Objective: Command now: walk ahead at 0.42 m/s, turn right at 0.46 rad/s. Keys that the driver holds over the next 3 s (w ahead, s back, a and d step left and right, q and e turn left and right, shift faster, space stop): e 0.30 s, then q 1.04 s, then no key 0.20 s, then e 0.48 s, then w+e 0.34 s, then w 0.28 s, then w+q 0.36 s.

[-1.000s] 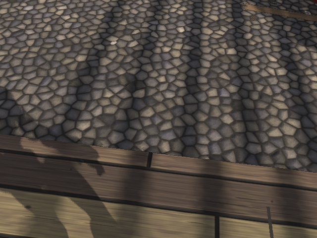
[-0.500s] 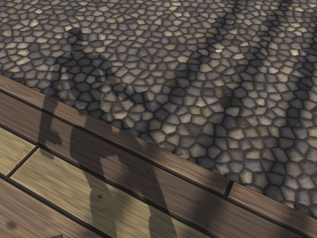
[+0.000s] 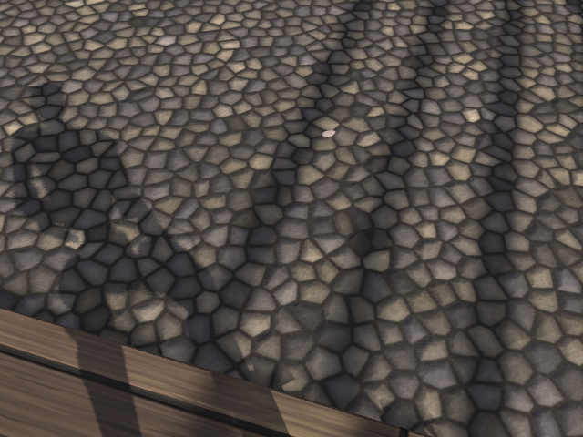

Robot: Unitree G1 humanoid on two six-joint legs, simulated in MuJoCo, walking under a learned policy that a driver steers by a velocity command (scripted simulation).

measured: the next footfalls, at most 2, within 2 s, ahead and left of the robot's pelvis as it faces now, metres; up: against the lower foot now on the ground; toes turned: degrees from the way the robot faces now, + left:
left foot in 0.40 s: +0.38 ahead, +0.10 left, +0.00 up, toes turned -13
right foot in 0.92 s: +0.28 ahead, -0.12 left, +0.00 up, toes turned +1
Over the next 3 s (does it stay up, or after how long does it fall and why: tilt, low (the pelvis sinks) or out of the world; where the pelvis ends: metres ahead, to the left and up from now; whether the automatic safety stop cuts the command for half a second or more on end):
stays up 0.61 -0.05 -0.01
